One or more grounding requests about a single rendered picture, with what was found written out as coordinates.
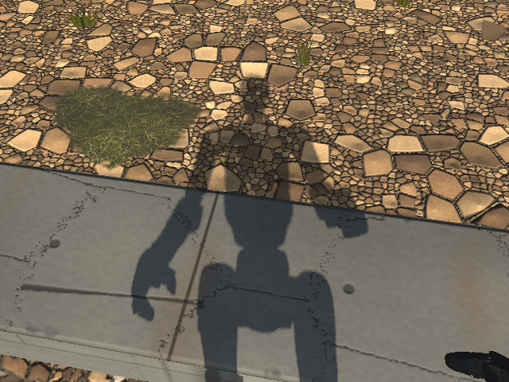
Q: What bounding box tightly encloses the right robot hand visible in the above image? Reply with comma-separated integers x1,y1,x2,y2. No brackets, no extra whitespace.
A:
445,351,509,382

